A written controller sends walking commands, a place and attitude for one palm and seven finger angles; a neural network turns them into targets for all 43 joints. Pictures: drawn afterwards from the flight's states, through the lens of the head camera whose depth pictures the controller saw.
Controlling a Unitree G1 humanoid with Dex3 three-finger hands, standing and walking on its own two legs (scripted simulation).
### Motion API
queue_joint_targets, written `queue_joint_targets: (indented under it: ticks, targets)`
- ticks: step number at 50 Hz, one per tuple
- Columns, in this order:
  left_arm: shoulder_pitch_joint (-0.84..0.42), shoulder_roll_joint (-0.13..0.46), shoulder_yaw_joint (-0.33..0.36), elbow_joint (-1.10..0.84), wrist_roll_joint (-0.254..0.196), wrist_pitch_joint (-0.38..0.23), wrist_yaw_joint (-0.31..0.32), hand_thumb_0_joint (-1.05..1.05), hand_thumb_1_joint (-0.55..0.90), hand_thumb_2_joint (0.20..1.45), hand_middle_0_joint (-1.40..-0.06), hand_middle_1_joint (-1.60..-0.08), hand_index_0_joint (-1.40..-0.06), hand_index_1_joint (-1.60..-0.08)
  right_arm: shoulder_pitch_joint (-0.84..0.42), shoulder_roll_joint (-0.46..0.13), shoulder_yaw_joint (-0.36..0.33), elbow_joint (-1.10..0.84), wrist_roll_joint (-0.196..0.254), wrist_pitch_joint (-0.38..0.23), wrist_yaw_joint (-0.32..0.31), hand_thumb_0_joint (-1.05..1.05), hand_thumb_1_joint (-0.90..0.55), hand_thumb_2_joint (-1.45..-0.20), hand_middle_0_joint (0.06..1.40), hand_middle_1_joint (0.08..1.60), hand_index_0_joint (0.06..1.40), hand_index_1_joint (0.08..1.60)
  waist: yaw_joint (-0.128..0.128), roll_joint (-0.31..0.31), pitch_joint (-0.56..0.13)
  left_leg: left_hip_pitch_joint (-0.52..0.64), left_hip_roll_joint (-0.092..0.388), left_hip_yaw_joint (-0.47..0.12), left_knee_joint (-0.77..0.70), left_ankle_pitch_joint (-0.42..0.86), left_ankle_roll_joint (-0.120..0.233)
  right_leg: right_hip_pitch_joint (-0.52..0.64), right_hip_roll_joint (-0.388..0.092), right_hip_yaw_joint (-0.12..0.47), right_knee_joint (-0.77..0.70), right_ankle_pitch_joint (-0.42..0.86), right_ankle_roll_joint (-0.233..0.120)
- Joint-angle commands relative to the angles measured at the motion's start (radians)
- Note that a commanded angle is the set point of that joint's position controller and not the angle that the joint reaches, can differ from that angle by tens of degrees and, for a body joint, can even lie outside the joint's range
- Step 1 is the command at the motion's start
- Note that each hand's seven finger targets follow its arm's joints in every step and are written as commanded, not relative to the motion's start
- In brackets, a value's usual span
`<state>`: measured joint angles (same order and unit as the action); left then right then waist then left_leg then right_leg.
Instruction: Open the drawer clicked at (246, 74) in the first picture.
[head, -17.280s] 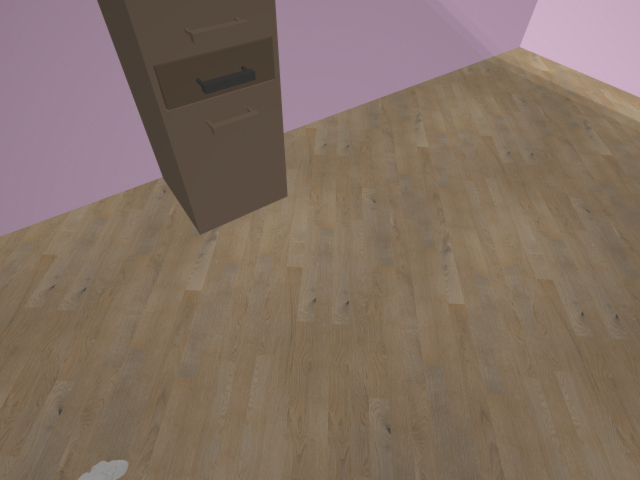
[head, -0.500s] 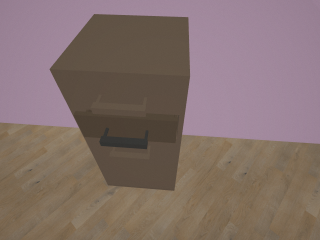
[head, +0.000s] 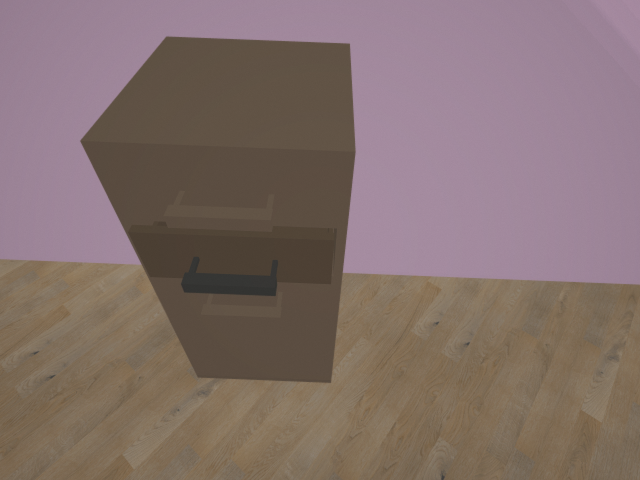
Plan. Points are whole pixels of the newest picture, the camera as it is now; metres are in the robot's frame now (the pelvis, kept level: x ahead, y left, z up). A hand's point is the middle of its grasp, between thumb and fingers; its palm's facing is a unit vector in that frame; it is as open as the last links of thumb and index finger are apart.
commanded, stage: relax the arm and regain balance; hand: left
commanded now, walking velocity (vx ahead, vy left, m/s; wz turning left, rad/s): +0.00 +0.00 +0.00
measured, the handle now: (232, 274) +0.50 +0.20 -0.13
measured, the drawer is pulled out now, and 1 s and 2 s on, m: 0.03 0.03 0.03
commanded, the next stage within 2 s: come to a stop and stand still in 0.12 s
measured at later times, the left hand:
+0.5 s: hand out of the picture -0.06 +0.15 -0.18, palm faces +0.04 -0.99 -0.17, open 16.2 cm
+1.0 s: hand out of the picture -0.05 +0.23 -0.18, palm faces +0.00 -0.98 -0.20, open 16.3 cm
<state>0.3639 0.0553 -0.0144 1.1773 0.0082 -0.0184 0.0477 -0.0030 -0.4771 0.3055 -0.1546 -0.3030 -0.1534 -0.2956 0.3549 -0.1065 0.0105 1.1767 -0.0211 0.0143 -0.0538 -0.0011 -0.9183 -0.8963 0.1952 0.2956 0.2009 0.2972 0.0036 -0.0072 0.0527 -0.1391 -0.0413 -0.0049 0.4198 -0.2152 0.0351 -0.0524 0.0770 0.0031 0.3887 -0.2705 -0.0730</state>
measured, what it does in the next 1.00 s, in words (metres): shifts its weight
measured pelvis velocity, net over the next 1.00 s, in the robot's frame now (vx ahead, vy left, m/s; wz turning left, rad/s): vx -0.01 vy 0.05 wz -0.02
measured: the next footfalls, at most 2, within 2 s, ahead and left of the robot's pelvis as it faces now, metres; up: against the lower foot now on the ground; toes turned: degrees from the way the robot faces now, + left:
none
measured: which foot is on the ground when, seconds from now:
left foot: down 0.00-1.00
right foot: down 0.00-1.00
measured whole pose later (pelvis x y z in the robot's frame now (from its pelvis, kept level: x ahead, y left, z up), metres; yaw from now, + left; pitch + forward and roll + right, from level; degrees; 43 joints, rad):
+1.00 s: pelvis -0.01 +0.05 +0.00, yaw -1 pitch -1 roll +0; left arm 0.37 0.18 -0.02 1.09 0.02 0.00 0.04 -0.02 -0.49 0.30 -0.15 -0.30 -0.15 -0.29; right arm 0.31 -0.15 0.03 1.09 -0.01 -0.01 -0.02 0.00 -0.91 -0.90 0.20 0.30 0.20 0.30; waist 0.01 -0.01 0.01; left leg -0.22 -0.09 0.03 0.44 -0.21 0.09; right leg -0.17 0.01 0.04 0.46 -0.28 0.00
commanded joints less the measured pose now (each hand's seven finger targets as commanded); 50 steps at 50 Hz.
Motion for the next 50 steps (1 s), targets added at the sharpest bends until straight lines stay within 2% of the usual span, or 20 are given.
queue_joint_targets:
  ticks: [1, 3, 5, 9, 14, 21, 22, 23, 25, 26, 27, 29, 30, 31, 32, 34, 36, 40, 44, 50]
  targets:
    - [0.118, 0.108, 0.024, -0.001, -0.007, -0.010, 0.013, 0.000, -0.500, 0.300, -0.150, -0.300, -0.150, -0.300, 0.068, -0.058, -0.009, -0.030, 0.000, -0.018, -0.003, 0.000, -0.900, -0.900, 0.200, 0.300, 0.200, 0.300, 0.003, 0.011, 0.100, -0.035, 0.110, -0.119, -0.050, 0.095, 0.028, -0.129, -0.148, 0.137, -0.097, 0.073, -0.004]
    - [0.118, 0.109, 0.025, -0.004, -0.009, -0.008, 0.012, 0.000, -0.500, 0.300, -0.150, -0.300, -0.150, -0.300, 0.083, -0.054, -0.010, -0.026, 0.000, -0.017, -0.003, 0.000, -0.900, -0.900, 0.200, 0.300, 0.200, 0.300, 0.003, 0.025, 0.111, -0.051, 0.108, -0.117, -0.047, 0.081, 0.027, -0.135, -0.148, 0.141, -0.095, 0.059, -0.006]
    - [0.118, 0.108, 0.025, -0.010, -0.009, -0.009, 0.012, 0.000, -0.500, 0.300, -0.150, -0.300, -0.150, -0.300, 0.094, -0.050, -0.012, -0.026, -0.001, -0.017, -0.002, 0.000, -0.900, -0.900, 0.200, 0.300, 0.200, 0.300, 0.002, -0.004, 0.103, -0.056, 0.107, -0.118, -0.043, 0.086, 0.027, -0.131, -0.148, 0.145, -0.090, 0.063, -0.007]
    - [0.119, 0.110, 0.024, -0.016, -0.010, -0.008, 0.012, 0.000, -0.500, 0.300, -0.150, -0.300, -0.150, -0.300, 0.103, -0.044, -0.013, -0.024, -0.002, -0.015, -0.001, 0.000, -0.900, -0.900, 0.200, 0.300, 0.200, 0.300, 0.001, 0.019, 0.106, -0.062, 0.107, -0.116, -0.036, 0.080, 0.027, -0.146, -0.148, 0.151, -0.084, 0.051, -0.008]
    - [0.117, 0.114, 0.023, -0.021, -0.009, -0.008, 0.011, 0.000, -0.500, 0.300, -0.150, -0.300, -0.150, -0.300, 0.104, -0.045, -0.013, -0.026, -0.001, -0.014, 0.000, 0.000, -0.900, -0.900, 0.200, 0.300, 0.200, 0.300, -0.003, -0.015, 0.101, -0.059, 0.108, -0.116, -0.033, 0.062, 0.029, -0.155, -0.145, 0.152, -0.082, 0.033, -0.006]
    - [0.118, 0.116, 0.022, -0.017, -0.006, -0.009, 0.010, 0.000, -0.500, 0.300, -0.150, -0.300, -0.150, -0.300, 0.088, -0.043, -0.013, -0.033, 0.001, -0.012, 0.002, 0.000, -0.900, -0.900, 0.200, 0.300, 0.200, 0.300, -0.006, -0.003, 0.117, -0.057, 0.110, -0.116, -0.032, 0.062, 0.030, -0.181, -0.143, 0.151, -0.085, 0.021, 0.000]
    - [0.190, 0.158, 0.026, -0.016, 0.026, -0.060, 0.034, 0.000, -0.500, 0.300, -0.150, -0.300, -0.150, -0.300, -0.082, -0.088, -0.008, -0.121, 0.017, -0.052, 0.017, 0.000, -0.900, -0.900, 0.200, 0.300, 0.200, 0.300, 0.057, -0.130, 0.077, -0.161, 0.094, -0.043, 0.231, 0.113, -0.011, -0.130, -0.222, 0.236, -0.069, 0.795, 0.089]
    - [0.137, 0.183, 0.032, -0.067, 0.012, -0.062, 0.032, 0.000, -0.500, 0.300, -0.150, -0.300, -0.150, -0.300, -0.020, -0.062, -0.017, -0.160, 0.018, -0.040, 0.022, 0.000, -0.900, -0.900, 0.200, 0.300, 0.200, 0.300, -0.021, -0.136, -0.008, -0.185, 0.067, -0.055, 0.268, -0.145, -0.006, -0.065, -0.290, 0.246, -0.030, 0.807, 0.070]
    - [0.087, 0.175, 0.033, -0.123, 0.014, -0.065, 0.024, 0.000, -0.500, 0.300, -0.150, -0.300, -0.150, -0.300, -0.002, -0.045, -0.020, -0.161, 0.021, -0.040, 0.024, 0.000, -0.900, -0.900, 0.200, 0.300, 0.200, 0.300, -0.035, -0.021, -0.094, -0.178, 0.072, -0.034, 0.255, -0.149, -0.012, -0.047, -0.274, 0.233, 0.003, 0.658, -0.041]
    - [0.075, 0.187, 0.032, -0.134, 0.008, -0.066, 0.022, 0.000, -0.500, 0.300, -0.150, -0.300, -0.150, -0.300, 0.004, -0.045, -0.018, -0.156, 0.018, -0.038, 0.027, 0.000, -0.900, -0.900, 0.200, 0.300, 0.200, 0.300, -0.036, 0.052, -0.108, -0.133, 0.066, -0.003, 0.203, -0.111, -0.013, -0.059, -0.273, 0.232, 0.013, 0.626, -0.062]
    - [0.071, 0.187, 0.031, -0.137, 0.006, -0.061, 0.018, 0.000, -0.500, 0.300, -0.150, -0.300, -0.150, -0.300, 0.018, -0.039, -0.016, -0.148, 0.017, -0.038, 0.024, 0.000, -0.900, -0.900, 0.200, 0.300, 0.200, 0.300, -0.044, 0.060, -0.096, -0.083, 0.058, -0.006, 0.142, -0.075, -0.014, -0.096, -0.250, 0.220, 0.017, 0.542, -0.059]
    - [0.056, 0.164, 0.024, -0.140, 0.003, -0.045, 0.012, 0.000, -0.500, 0.300, -0.150, -0.300, -0.150, -0.300, 0.025, -0.064, -0.018, -0.142, 0.014, -0.033, 0.021, 0.000, -0.900, -0.900, 0.200, 0.300, 0.200, 0.300, -0.041, 0.002, 0.029, -0.077, 0.090, -0.040, 0.089, -0.042, -0.005, -0.232, -0.192, 0.199, -0.033, 0.191, -0.029]
    - [0.048, 0.162, 0.021, -0.146, 0.006, -0.034, 0.011, 0.000, -0.500, 0.300, -0.150, -0.300, -0.150, -0.300, 0.019, -0.075, -0.018, -0.147, 0.012, -0.032, 0.024, 0.000, -0.900, -0.900, 0.200, 0.300, 0.200, 0.300, -0.036, 0.010, 0.072, -0.098, 0.094, -0.056, 0.064, -0.054, -0.004, -0.271, -0.175, 0.189, -0.055, 0.028, -0.023]
    - [0.041, 0.160, 0.018, -0.147, 0.008, -0.026, 0.009, 0.000, -0.500, 0.300, -0.150, -0.300, -0.150, -0.300, 0.016, -0.084, -0.016, -0.147, 0.009, -0.032, 0.028, 0.000, -0.900, -0.900, 0.200, 0.300, 0.200, 0.300, -0.032, 0.056, 0.125, -0.124, 0.102, -0.081, 0.023, -0.079, 0.005, -0.307, -0.153, 0.168, -0.059, -0.100, -0.018]
    - [0.048, 0.161, 0.016, -0.148, 0.009, -0.019, 0.007, 0.000, -0.500, 0.300, -0.150, -0.300, -0.150, -0.300, 0.014, -0.098, -0.014, -0.150, 0.006, -0.032, 0.030, 0.000, -0.900, -0.900, 0.200, 0.300, 0.200, 0.300, -0.026, 0.069, 0.145, -0.160, 0.109, -0.108, -0.013, -0.127, 0.015, -0.303, -0.127, 0.154, -0.050, -0.163, -0.010]
    - [0.061, 0.169, 0.011, -0.149, 0.008, -0.011, 0.003, 0.000, -0.500, 0.300, -0.150, -0.300, -0.150, -0.300, 0.006, -0.128, -0.014, -0.162, 0.005, -0.034, 0.032, 0.000, -0.900, -0.900, 0.200, 0.300, 0.200, 0.300, -0.010, 0.028, 0.153, -0.220, 0.118, -0.146, -0.073, -0.207, 0.028, -0.268, -0.108, 0.136, -0.021, -0.169, 0.002]
    - [0.071, 0.171, 0.006, -0.146, 0.009, -0.007, 0.000, 0.000, -0.500, 0.300, -0.150, -0.300, -0.150, -0.300, 0.005, -0.146, -0.012, -0.163, 0.006, -0.040, 0.029, 0.000, -0.900, -0.900, 0.200, 0.300, 0.200, 0.300, -0.002, 0.055, 0.126, -0.229, 0.135, -0.173, -0.116, -0.225, 0.039, -0.225, -0.107, 0.113, 0.014, -0.107, 0.006]
    - [0.082, 0.173, 0.002, -0.140, 0.010, -0.001, -0.005, 0.000, -0.500, 0.300, -0.150, -0.300, -0.150, -0.300, -0.019, -0.173, -0.011, -0.163, 0.007, -0.042, 0.028, 0.000, -0.900, -0.900, 0.200, 0.300, 0.200, 0.300, 0.009, 0.036, 0.088, -0.217, 0.150, -0.199, -0.161, -0.262, 0.048, -0.181, -0.107, 0.093, 0.034, -0.063, 0.017]
    - [0.082, 0.176, 0.002, -0.128, 0.010, 0.000, -0.007, 0.000, -0.500, 0.300, -0.150, -0.300, -0.150, -0.300, -0.022, -0.177, -0.009, -0.146, 0.009, -0.044, 0.026, 0.000, -0.900, -0.900, 0.200, 0.300, 0.200, 0.300, 0.012, 0.020, 0.049, -0.164, 0.158, -0.205, -0.173, -0.210, 0.052, -0.168, -0.115, 0.082, 0.031, -0.023, 0.025]
    - [0.069, 0.181, 0.000, -0.106, 0.005, -0.005, -0.004, 0.000, -0.500, 0.300, -0.150, -0.300, -0.150, -0.300, -0.015, -0.166, -0.004, -0.108, 0.013, -0.053, 0.023, 0.000, -0.900, -0.900, 0.200, 0.300, 0.200, 0.300, 0.003, 0.000, 0.006, -0.068, 0.142, -0.157, -0.122, 0.020, 0.042, -0.150, -0.139, 0.095, 0.004, 0.067, 0.031]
